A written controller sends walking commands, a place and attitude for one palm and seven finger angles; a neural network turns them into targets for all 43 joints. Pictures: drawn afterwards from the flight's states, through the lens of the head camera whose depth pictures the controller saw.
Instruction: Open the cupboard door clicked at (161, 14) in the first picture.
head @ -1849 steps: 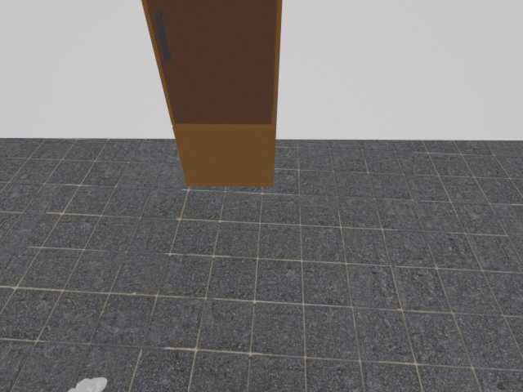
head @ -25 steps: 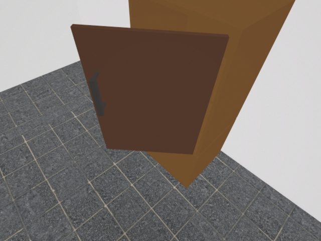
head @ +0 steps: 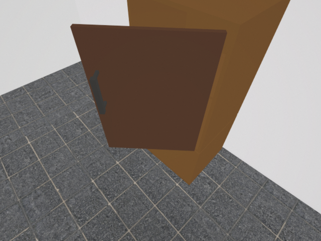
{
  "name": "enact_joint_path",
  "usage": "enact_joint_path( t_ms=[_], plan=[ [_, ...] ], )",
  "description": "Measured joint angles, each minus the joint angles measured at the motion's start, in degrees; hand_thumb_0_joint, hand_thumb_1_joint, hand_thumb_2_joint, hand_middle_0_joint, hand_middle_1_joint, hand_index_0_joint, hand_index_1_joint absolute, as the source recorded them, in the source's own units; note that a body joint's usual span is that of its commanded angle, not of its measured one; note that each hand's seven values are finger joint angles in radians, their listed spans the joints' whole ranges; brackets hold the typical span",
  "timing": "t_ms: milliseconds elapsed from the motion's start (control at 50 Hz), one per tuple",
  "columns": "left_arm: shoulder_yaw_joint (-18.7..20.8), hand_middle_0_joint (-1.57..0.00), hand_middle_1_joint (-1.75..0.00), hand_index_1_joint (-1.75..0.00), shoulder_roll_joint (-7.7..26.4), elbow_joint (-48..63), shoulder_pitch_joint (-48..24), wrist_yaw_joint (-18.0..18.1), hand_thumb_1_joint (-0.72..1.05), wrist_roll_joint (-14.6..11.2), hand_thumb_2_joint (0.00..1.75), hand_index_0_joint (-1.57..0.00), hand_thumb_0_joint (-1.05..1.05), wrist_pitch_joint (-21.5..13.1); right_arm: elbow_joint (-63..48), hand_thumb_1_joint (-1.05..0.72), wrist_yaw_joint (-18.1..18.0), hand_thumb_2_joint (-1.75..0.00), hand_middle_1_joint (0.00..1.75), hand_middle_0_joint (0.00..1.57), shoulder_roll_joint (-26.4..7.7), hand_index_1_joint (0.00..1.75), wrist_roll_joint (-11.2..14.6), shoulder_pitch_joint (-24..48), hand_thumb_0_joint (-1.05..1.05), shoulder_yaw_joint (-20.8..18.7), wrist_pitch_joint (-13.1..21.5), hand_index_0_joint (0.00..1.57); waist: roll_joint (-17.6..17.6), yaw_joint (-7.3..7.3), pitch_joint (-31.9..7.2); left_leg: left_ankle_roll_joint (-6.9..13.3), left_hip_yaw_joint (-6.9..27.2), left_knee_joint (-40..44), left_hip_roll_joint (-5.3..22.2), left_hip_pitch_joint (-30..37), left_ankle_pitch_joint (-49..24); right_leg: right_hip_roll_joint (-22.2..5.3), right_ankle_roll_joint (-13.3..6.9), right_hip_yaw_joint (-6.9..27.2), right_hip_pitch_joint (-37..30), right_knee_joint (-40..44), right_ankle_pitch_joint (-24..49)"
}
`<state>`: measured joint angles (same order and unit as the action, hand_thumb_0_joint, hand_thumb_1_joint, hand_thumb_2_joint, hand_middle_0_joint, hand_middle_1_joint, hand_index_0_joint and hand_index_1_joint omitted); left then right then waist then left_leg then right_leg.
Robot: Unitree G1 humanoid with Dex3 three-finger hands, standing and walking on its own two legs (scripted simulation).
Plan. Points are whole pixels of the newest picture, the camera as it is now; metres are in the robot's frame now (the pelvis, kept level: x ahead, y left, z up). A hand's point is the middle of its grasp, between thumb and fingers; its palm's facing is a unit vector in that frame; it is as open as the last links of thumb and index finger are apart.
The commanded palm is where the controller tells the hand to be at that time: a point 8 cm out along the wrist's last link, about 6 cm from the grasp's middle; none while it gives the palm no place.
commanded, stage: look again from close up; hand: left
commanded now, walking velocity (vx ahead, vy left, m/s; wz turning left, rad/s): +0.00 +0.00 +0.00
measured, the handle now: (99, 93) +0.56 +0.25 +0.03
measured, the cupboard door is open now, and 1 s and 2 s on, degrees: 41 41 41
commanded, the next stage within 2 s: raise the hand with hooked fingers in 0.46 s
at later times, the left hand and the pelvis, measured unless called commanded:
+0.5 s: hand out of the picture +0.03 +0.22 -0.17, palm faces +0.02 -0.98 -0.21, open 7.4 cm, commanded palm none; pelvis +0.01 +0.04 +0.00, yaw +0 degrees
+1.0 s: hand (77, 227) +0.16 +0.22 -0.07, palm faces +0.11 -0.99 -0.01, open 8.7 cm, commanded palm +0.15 +0.28 -0.04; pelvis -0.01 +0.01 -0.09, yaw +1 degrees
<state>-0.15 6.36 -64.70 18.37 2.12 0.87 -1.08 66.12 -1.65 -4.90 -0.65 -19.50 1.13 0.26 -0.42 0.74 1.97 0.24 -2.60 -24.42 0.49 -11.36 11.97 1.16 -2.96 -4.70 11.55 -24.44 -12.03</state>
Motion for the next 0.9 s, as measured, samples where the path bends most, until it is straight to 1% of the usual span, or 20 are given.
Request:
enact_joint_path(
  t_ms=[20, 60, 100, 140, 240, 340, 480, 580, 600, 620, 640, 680, 700, 740, 780, 820, 840, 860, 880, 900],
  plan=[
    [-0.28, -0.20, -0.30, -0.30, -0.36, 0.31, 0.15, 0.31, 0.90, 0.13, 0.90, -0.20, 0.00, -0.44, -0.74, -0.91, 0.22, -0.90, 0.30, 0.20, -0.42, 0.30, 0.08, 0.29, 0.00, -0.12, -0.29, 0.20, 0.69, -0.10, 0.12, -0.10, 0.21, -2.21, 0.38, -1.25, 1.27, 0.39, 0.05, -0.09, 0.44, -0.35, 0.01],
    [-0.55, -0.20, -0.30, -0.30, -0.85, 0.83, 0.64, 0.33, 0.90, 0.27, 0.90, -0.20, 0.00, -1.03, -2.42, -0.91, 0.55, -0.90, 0.30, 0.20, -1.34, 0.30, -0.04, 0.68, 0.00, -0.49, -0.57, 0.20, 1.97, -0.76, 0.10, 0.12, 0.68, -5.40, 0.77, -2.78, 2.56, 0.87, 0.04, -0.24, 1.12, -1.69, -0.52],
    [-0.56, -0.20, -0.30, -0.30, -0.83, 0.99, 0.82, 0.23, 0.90, 0.29, 0.90, -0.20, 0.01, -1.06, -3.66, -0.91, 0.66, -0.90, 0.30, 0.20, -1.89, 0.30, -0.13, 0.88, 0.00, -0.75, -0.39, 0.20, 2.31, -1.45, -0.31, 0.69, 0.61, -6.87, 0.50, -3.03, 3.52, 0.55, 0.26, -0.15, 1.42, -3.25, -1.51],
    [-0.48, -0.20, -0.30, -0.30, -0.50, 1.22, 0.57, 0.19, 0.90, 0.31, 0.90, -0.20, 0.01, -0.70, -4.40, -0.92, 0.45, -0.90, 0.30, 0.20, -2.32, 0.30, -0.39, 0.78, 0.01, -0.78, -0.18, 0.20, 2.18, -1.76, -0.90, 1.18, 0.34, -7.01, -0.13, -2.63, 3.90, -0.11, 0.70, 0.11, 1.50, -4.40, -2.33],
    [-0.06, -0.20, -0.30, -0.30, 1.24, 2.53, -0.51, 0.15, 0.91, 0.21, 0.90, -0.20, 0.01, -0.10, -5.24, -0.93, 0.34, -0.90, 0.30, 0.19, -3.16, 0.30, -0.42, 0.43, 0.02, -0.44, 0.34, 0.20, 1.67, -1.29, -1.75, 2.14, -0.49, -5.31, -1.54, -1.49, 3.39, -1.50, 1.78, 0.94, 1.48, -4.97, -2.73],
    [0.16, -0.20, -0.30, -0.30, 2.48, 3.90, -1.57, -0.01, 0.91, 0.15, 0.90, -0.20, 0.01, -0.08, -5.15, -0.93, 0.39, -0.90, 0.30, 0.20, -3.79, 0.30, -0.36, 0.98, 0.01, -0.14, 0.68, 0.20, 1.31, -0.75, -1.48, 2.81, -0.91, -2.99, -2.52, -0.51, 2.29, -2.39, 2.45, 1.41, 1.13, -3.95, -2.21],
    [0.05, -0.20, -0.30, -0.30, 3.01, 3.86, -2.31, -0.22, 0.91, 0.11, 0.90, -0.20, 0.01, 0.15, -4.43, -0.92, 0.42, -0.90, 0.30, 0.20, -4.50, 0.30, -0.22, 2.66, 0.01, 0.06, 1.04, 0.20, 0.79, -0.43, -0.52, 3.34, -1.16, -1.10, -3.15, 0.65, 1.58, -2.93, 3.07, 1.72, 0.25, -2.61, -1.73],
    [-0.33, -0.20, -0.30, -0.30, 2.85, 3.14, -2.40, 0.10, 0.91, 0.25, 0.90, -0.20, 0.01, 0.10, -4.18, -0.92, 0.46, -0.90, 0.30, 0.20, -4.93, 0.30, 0.05, 3.99, 0.01, 0.12, 0.90, 0.20, 0.53, -0.27, 0.01, 3.44, -1.25, -1.34, -2.98, 0.66, 1.84, -2.75, 3.33, 1.79, -0.17, -1.95, -1.54],
    [0.94, -0.20, -0.30, -0.30, 2.64, 11.94, 0.37, 0.03, 0.90, -2.10, 0.90, -0.20, 0.01, 3.67, -6.55, -0.92, 0.27, -0.90, 0.30, 0.20, -5.17, 0.30, 0.79, 3.34, 0.01, 0.19, 1.17, 0.20, 0.38, -0.48, 0.27, 3.42, -1.16, -2.17, -2.91, 0.12, 2.21, -2.72, 3.35, 1.68, 0.18, -2.39, -1.64],
    [1.94, -0.20, -0.30, -0.30, 2.76, 23.06, 3.85, 0.59, 0.90, -3.68, 0.90, -0.21, 0.01, 4.92, -9.22, -0.92, -0.44, -0.90, 0.30, 0.20, -5.33, 0.30, 1.44, 2.07, 0.01, 0.39, 3.43, 0.20, -0.21, -0.11, 0.23, 3.37, -1.35, -2.44, -3.15, -0.09, 2.41, -2.98, 2.97, 1.87, 0.91, -3.58, -2.16],
    [2.08, -0.20, -0.30, -0.31, 3.10, 32.66, 6.85, 1.75, 0.90, -5.07, 0.89, -0.21, 0.02, 3.74, -11.46, -0.92, -1.05, -0.90, 0.30, 0.20, -5.49, 0.30, 1.94, 0.99, 0.01, 0.36, 6.24, 0.20, -0.84, 0.12, -0.38, 3.27, -1.58, -2.60, -3.57, -0.46, 2.54, -3.41, 2.53, 2.15, 2.02, -5.33, -3.23],
    [2.32, -0.20, -0.31, -0.32, 3.26, 46.29, 9.16, 3.26, 0.89, -7.78, 0.89, -0.21, 0.02, 0.44, -15.43, -0.92, -1.54, -0.90, 0.30, 0.20, -6.24, 0.30, 2.49, 0.35, 0.01, -0.17, 10.70, 0.20, -1.13, -0.50, -1.44, 3.29, -1.25, -4.15, -4.40, -1.89, 3.03, -4.31, 2.42, 1.97, 3.80, -8.33, -4.97],
    [2.80, -0.20, -0.32, -0.32, 3.02, 50.41, 8.58, 3.10, 0.88, -8.66, 0.88, -0.21, 0.02, -1.97, -17.41, -0.92, -1.47, -0.90, 0.30, 0.20, -6.89, 0.30, 2.29, 0.68, 0.01, -0.57, 12.15, 0.20, -0.62, -1.05, -2.06, 3.37, -0.77, -5.98, -4.48, -3.51, 3.65, -4.49, 2.74, 1.48, 4.86, -9.45, -5.39],
    [4.64, -0.20, -0.33, -0.34, 2.55, 54.68, 6.18, 1.19, 0.86, -10.02, 0.87, -0.21, 0.02, -8.93, -20.91, -0.92, -0.79, -0.90, 0.30, 0.20, -8.03, 0.30, 1.61, 2.49, 0.01, -1.39, 13.65, 0.20, 0.25, -1.84, -4.15, 3.28, -0.35, -10.66, -4.07, -8.34, 5.40, -4.32, 2.99, 0.93, 8.83, -12.57, -6.40],
    [6.73, -0.20, -0.35, -0.36, 2.46, 56.08, 4.21, -2.74, 0.82, -11.52, 0.86, -0.21, 0.01, -17.57, -24.25, -0.91, 0.40, -0.90, 0.30, 0.20, -8.51, 0.30, 1.12, 5.07, 0.01, -2.24, 14.14, 0.20, 0.10, -1.99, -6.70, 2.89, -0.83, -16.25, -3.28, -14.41, 7.63, -3.82, 2.74, 1.32, 14.87, -17.54, -8.04],
    [8.20, -0.21, -0.38, -0.38, 2.73, 56.35, 3.34, -8.51, 0.79, -13.01, 0.84, -0.21, 0.01, -26.33, -27.72, -0.91, 1.71, -0.90, 0.30, 0.20, -8.69, 0.30, 0.80, 7.71, 0.01, -3.15, 14.35, 0.20, -0.63, -1.90, -8.70, 2.61, -1.30, -22.80, -2.33, -20.98, 10.31, -3.20, 2.29, 1.70, 21.51, -23.72, -10.29],
    [8.75, -0.21, -0.39, -0.39, 3.03, 56.03, 3.18, -11.71, 0.77, -13.33, 0.84, -0.21, 0.01, -29.97, -29.54, -0.91, 2.30, -0.90, 0.30, 0.20, -8.88, 0.30, 0.83, 8.95, 0.01, -3.62, 14.37, 0.20, -0.89, -1.80, -9.15, 2.68, -1.34, -26.11, -1.88, -23.94, 11.68, -2.91, 2.22, 1.69, 24.41, -26.76, -11.48],
    [9.15, -0.21, -0.40, -0.41, 3.47, 55.78, 3.35, -14.69, 0.75, -13.69, 0.83, -0.21, 0.01, -32.23, -31.38, -0.91, 2.70, -0.90, 0.30, 0.20, -9.15, 0.30, 0.99, 10.01, 0.01, -4.01, 14.26, 0.20, -1.13, -1.58, -9.43, 2.79, -1.32, -29.20, -1.49, -26.64, 12.95, -2.66, 1.94, 1.63, 27.05, -29.63, -12.62],
    [9.43, -0.21, -0.42, -0.42, 3.98, 55.71, 3.82, -17.26, 0.72, -14.19, 0.82, -0.21, 0.01, -32.99, -33.18, -0.91, 2.83, -0.90, 0.30, 0.20, -9.48, 0.30, 1.26, 10.84, 0.01, -4.26, 14.02, 0.20, -1.39, -1.25, -9.66, 2.77, -1.27, -31.88, -1.19, -29.02, 13.92, -2.50, 1.72, 1.55, 29.43, -32.28, -13.73],
    [9.71, -0.21, -0.43, -0.43, 4.49, 55.77, 4.50, -19.29, 0.70, -14.87, 0.81, -0.22, 0.01, -32.59, -34.84, -0.91, 2.69, -0.90, 0.30, 0.20, -9.79, 0.30, 1.57, 11.47, 0.01, -4.39, 13.70, 0.20, -1.75, -0.88, -9.79, 2.44, -1.20, -34.27, -1.03, -31.05, 14.99, -2.45, 1.47, 1.48, 31.42, -34.40, -13.65]
  ],
)
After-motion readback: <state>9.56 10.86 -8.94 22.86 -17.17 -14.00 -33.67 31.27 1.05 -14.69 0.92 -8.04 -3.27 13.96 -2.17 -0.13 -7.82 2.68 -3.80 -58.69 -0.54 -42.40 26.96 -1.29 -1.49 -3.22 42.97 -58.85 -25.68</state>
